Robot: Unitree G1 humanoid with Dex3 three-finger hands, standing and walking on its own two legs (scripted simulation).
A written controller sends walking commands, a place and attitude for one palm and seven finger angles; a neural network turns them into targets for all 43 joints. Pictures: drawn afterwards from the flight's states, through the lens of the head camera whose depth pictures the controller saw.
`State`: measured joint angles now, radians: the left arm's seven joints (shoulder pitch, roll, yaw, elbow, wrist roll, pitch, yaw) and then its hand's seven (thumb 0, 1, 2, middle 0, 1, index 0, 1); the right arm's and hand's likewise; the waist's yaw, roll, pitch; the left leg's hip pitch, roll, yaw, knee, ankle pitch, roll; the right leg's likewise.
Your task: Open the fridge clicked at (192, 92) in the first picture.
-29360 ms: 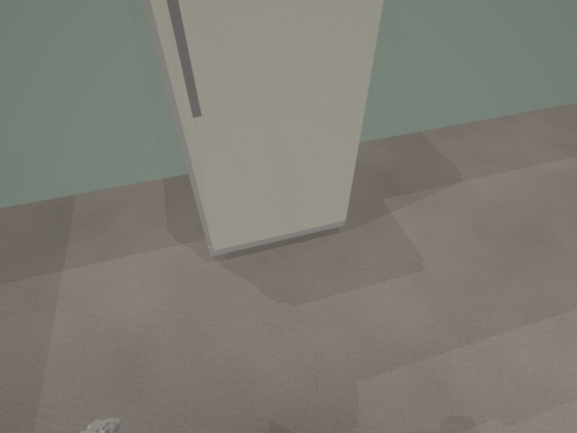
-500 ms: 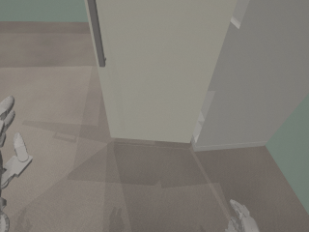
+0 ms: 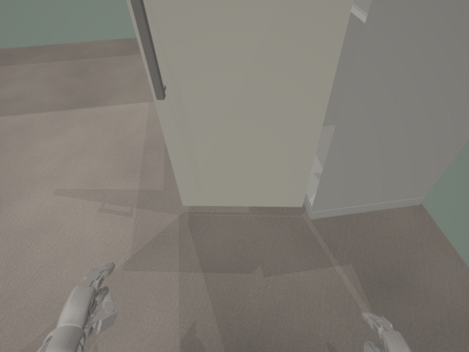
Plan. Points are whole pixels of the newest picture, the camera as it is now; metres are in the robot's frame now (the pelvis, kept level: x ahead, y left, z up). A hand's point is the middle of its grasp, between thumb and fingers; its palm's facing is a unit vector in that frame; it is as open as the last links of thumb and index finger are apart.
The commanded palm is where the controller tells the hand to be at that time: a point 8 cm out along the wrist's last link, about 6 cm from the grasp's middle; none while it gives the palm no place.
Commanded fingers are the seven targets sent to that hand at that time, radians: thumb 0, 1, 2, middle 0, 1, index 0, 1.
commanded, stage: let the arm hang, fingers relaxed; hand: left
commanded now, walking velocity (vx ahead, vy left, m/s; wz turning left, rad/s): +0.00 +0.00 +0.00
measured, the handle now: (147, 32) +0.85 +0.28 +0.18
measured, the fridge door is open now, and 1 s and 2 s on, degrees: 80 80 80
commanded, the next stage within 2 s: look to check the result in 0.94 s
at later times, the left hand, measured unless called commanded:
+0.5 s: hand out of the picture +0.04 +0.25 -0.15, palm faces -0.01 -0.94 -0.35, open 7.3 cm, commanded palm none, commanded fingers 0.00 0.90 0.90 -0.20 -0.30 -0.20 -0.30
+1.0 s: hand out of the picture +0.14 +0.22 -0.14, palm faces -0.04 -0.95 -0.31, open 7.4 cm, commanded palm none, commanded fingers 0.00 0.90 0.90 -0.20 -0.30 -0.20 -0.30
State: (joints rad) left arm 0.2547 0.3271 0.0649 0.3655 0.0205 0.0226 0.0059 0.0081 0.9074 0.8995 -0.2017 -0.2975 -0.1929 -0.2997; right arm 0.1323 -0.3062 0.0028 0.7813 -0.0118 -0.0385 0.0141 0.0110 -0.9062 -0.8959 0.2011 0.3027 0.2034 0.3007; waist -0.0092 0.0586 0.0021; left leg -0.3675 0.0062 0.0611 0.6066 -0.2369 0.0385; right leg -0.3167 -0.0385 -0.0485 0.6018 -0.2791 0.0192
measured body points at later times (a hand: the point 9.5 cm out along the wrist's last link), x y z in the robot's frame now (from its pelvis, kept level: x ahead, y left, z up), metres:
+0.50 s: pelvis +0.01 -0.01 +0.01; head +0.03 +0.00 +0.46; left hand +0.04 +0.30 -0.12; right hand +0.06 -0.29 -0.12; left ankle +0.05 +0.10 -0.73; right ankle +0.02 -0.13 -0.73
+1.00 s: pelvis +0.05 -0.02 +0.02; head +0.06 -0.01 +0.47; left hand +0.14 +0.27 -0.11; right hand +0.14 -0.31 -0.11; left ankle +0.05 +0.10 -0.73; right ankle +0.02 -0.13 -0.73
